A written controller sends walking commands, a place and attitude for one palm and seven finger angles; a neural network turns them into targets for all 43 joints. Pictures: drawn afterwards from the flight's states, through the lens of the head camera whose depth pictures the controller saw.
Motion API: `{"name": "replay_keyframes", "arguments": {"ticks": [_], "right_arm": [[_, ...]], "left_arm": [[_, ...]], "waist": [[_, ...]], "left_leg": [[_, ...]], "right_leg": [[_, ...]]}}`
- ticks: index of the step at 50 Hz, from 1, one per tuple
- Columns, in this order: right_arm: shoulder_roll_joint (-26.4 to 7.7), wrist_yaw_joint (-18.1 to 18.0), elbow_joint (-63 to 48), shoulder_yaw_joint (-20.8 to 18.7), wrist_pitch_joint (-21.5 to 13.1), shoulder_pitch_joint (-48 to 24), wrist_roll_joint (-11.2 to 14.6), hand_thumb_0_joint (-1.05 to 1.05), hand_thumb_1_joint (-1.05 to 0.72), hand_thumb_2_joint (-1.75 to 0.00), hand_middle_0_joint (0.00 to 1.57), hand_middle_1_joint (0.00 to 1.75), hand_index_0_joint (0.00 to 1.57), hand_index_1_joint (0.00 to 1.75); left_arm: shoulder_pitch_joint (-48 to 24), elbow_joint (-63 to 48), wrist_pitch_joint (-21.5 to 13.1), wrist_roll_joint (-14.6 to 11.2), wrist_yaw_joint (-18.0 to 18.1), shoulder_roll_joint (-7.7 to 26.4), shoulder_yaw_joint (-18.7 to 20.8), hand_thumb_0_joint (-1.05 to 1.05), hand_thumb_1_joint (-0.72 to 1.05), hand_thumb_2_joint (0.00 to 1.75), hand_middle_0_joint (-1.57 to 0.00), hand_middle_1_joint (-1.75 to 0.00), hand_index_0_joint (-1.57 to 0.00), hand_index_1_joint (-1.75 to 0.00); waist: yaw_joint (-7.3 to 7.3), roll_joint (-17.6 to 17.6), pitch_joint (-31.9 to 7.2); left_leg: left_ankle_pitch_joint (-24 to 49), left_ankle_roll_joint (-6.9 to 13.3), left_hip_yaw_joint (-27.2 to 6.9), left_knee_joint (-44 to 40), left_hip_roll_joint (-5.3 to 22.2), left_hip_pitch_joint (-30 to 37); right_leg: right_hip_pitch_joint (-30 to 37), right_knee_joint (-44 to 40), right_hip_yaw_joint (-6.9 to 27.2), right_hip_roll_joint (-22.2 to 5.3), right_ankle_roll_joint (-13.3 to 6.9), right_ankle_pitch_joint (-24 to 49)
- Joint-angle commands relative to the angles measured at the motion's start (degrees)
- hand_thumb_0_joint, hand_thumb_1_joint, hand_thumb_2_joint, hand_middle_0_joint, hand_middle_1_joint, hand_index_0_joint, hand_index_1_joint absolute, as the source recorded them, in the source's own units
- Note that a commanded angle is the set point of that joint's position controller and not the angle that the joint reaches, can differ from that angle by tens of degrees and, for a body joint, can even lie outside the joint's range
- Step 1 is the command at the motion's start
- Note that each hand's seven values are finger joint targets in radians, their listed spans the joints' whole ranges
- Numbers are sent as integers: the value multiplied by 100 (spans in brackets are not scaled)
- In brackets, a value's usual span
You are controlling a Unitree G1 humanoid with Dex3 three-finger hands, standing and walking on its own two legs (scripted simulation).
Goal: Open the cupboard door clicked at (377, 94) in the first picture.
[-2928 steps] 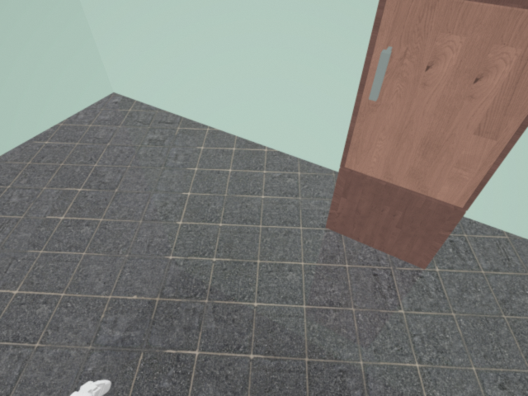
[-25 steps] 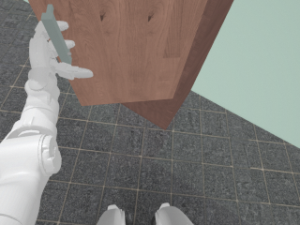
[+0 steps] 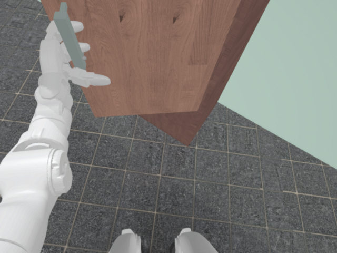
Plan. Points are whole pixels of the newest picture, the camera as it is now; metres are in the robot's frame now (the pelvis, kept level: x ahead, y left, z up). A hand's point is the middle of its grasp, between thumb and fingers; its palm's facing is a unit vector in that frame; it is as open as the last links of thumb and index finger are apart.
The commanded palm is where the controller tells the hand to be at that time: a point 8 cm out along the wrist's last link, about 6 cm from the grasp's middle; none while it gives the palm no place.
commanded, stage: close the thumb around the handle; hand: left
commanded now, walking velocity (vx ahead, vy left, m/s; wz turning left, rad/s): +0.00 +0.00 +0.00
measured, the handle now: (72, 38) +0.59 +0.17 +0.11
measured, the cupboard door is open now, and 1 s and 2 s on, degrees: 40 42 80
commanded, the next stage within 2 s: pull the door open along its arc in 0.68 s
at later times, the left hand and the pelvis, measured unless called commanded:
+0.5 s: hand (83, 57) +0.54 +0.15 +0.10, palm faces +0.07 -1.00 -0.01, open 7.3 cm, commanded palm +0.51 +0.17 +0.10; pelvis +0.00 +0.00 +0.00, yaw +0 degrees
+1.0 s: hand (83, 61) +0.53 +0.15 +0.10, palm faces +0.05 -1.00 -0.01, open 5.9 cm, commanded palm +0.48 +0.19 +0.10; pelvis +0.01 +0.00 +0.01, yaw -1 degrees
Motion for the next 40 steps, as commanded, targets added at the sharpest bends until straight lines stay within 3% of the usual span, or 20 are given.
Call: {"name": "replay_keyframes", "arguments": {"ticks": [1, 4, 5, 8, 12, 14, 16, 17, 18, 20, 22, 24, 27, 33, 35, 37, 39, 40], "right_arm": [[-1003, -73, -165, -379, -62, 1093, 12, 0, -90, -90, 20, 30, 20, 30], [-1015, -77, -137, -385, -72, 1108, 3, 0, -90, -90, 20, 30, 20, 30], [-999, -72, -136, -391, -74, 1107, 1, 0, -90, -90, 20, 30, 20, 30], [-1027, -73, -88, -385, -76, 1131, -2, 0, -90, -90, 20, 30, 20, 30], [-997, -67, -132, -373, -90, 1136, -6, 0, -90, -90, 20, 30, 20, 30], [-1021, -84, -118, -378, -72, 1134, 6, 0, -90, -90, 20, 30, 20, 30], [-986, -70, -144, -359, -81, 1107, 15, 0, -90, -90, 20, 30, 20, 30], [-994, -76, -135, -366, -89, 1139, 11, 0, -90, -90, 20, 30, 20, 30], [-991, -74, -150, -360, -83, 1097, 30, 0, -90, -90, 20, 30, 20, 30], [-1010, -91, -145, -355, -73, 1122, 23, 0, -90, -90, 20, 30, 20, 30], [-987, -89, -174, -360, -80, 1122, 30, 0, -90, -90, 20, 30, 20, 30], [-999, -90, -169, -360, -73, 1115, 31, 0, -90, -90, 20, 30, 20, 30], [-974, -79, -207, -377, -76, 1112, 25, 0, -90, -90, 20, 30, 20, 30], [-991, -81, -205, -386, -46, 1073, 49, 0, -90, -90, 20, 30, 20, 30], [-976, -69, -184, -388, -42, 1069, 39, 0, -90, -90, 20, 30, 20, 30], [-1000, -78, -194, -395, -36, 1110, 34, 0, -90, -90, 20, 30, 20, 30], [-946, -58, -207, -401, -43, 1044, 39, 0, -90, -90, 20, 30, 20, 30], [-1012, -84, -165, -403, -27, 1077, 37, 0, -90, -90, 20, 30, 20, 30]], "left_arm": [[-3014, -1168, -320, 103, -148, 390, -350, 0, -39, 35, -31, -121, -31, -121], [-3019, -1188, -345, 110, -117, 453, -307, 0, -22, 42, -32, -123, -32, -123], [-3112, -1255, -348, 122, -115, 326, -415, 0, -16, 44, -32, -124, -32, -124], [-3106, -1123, -333, 112, -93, 539, -234, 0, 0, 52, -34, -125, -34, -125], [-3068, -1222, -332, 73, -134, 385, -346, 0, 23, 61, -35, -128, -35, -128], [-3012, -1205, -330, 90, -137, 680, -139, 0, 34, 66, -36, -129, -36, -129], [-3032, -1213, -319, 66, -181, 448, -333, 0, 45, 71, -37, -130, -37, -130], [-2936, -1189, -336, 57, -184, 587, -175, 0, 51, 73, -37, -131, -37, -131], [-2939, -1159, -321, 63, -206, 514, -286, 0, 56, 76, -38, -131, -38, -131], [-2933, -1102, -295, 63, -212, 725, -120, 0, 68, 80, -38, -133, -38, -133], [-2937, -1261, -345, 33, -234, 625, -191, 0, 79, 85, -39, -134, -39, -134], [-2733, -1175, -332, 24, -236, 747, -47, 0, 90, 90, -40, -135, -40, -135], [-2737, -1404, -377, -26, -267, 675, -61, 0, 90, 90, -40, -135, -40, -135], [-2553, -1333, -384, -20, -266, 682, -42, 0, 90, 90, -40, -135, -40, -135], [-2738, -1404, -384, -8, -253, 562, -162, 0, 90, 90, -40, -135, -40, -135], [-2622, -1458, -428, -22, -232, 763, 26, 0, 90, 90, -40, -135, -40, -135], [-2568, -1520, -447, -21, -256, 445, -201, 0, 90, 90, -40, -135, -40, -135], [-2586, -1413, -443, 25, -233, 941, 151, 0, 90, 90, -40, -135, -40, -135]], "waist": [[-403, 568, -2546], [-358, 694, -2698], [-423, 700, -2724], [-391, 648, -2644], [-391, 696, -2733], [-340, 631, -2796], [-378, 608, -2670], [-323, 574, -2709], [-374, 631, -2633], [-360, 500, -2589], [-330, 597, -2711], [-272, 598, -2721], [-230, 679, -2886], [-211, 572, -2732], [-281, 579, -2641], [-209, 544, -2753], [-189, 668, -2858], [-183, 566, -2796]], "left_leg": [[2267, -45, -525, -410, 71, 2822], [2407, -58, -543, -381, 72, 2917], [2453, -53, -545, -363, 78, 2971], [2356, -47, -540, -362, 68, 2856], [2445, -30, -509, -374, 40, 2876], [2439, -27, -480, -362, 44, 2802], [2370, -19, -460, -400, 20, 2734], [2418, -11, -461, -379, 19, 2725], [2387, -13, -439, -389, 21, 2716], [2278, 2, -416, -396, 12, 2566], [2369, -3, -434, -412, 10, 2690], [2483, -12, -408, -393, 20, 2697], [2672, -18, -396, -391, 10, 2818], [2655, -30, -399, -417, 28, 2780], [2598, -27, -405, -414, 34, 2785], [2749, -29, -419, -432, 35, 2832], [2892, -51, -406, -406, 33, 2974], [2829, -43, -407, -377, 55, 2864]], "right_leg": [[120, -610, 229, 90, 88, 1890], [108, -576, 242, 84, 77, 1949], [65, -571, 229, 82, 82, 1981], [103, -586, 244, 88, 79, 1947], [243, -598, 253, 94, 73, 2084], [353, -602, 285, 91, 84, 2153], [402, -638, 275, 96, 89, 2164], [448, -613, 280, 100, 76, 2199], [391, -641, 295, 95, 89, 2201], [495, -658, 312, 92, 102, 2185], [524, -634, 305, 98, 81, 2237], [545, -631, 303, 101, 88, 2319], [671, -604, 305, 104, 80, 2497], [606, -619, 294, 107, 91, 2456], [527, -635, 288, 110, 99, 2397], [667, -605, 287, 109, 82, 2503], [617, -594, 283, 110, 87, 2582], [623, -586, 305, 103, 90, 2561]]}}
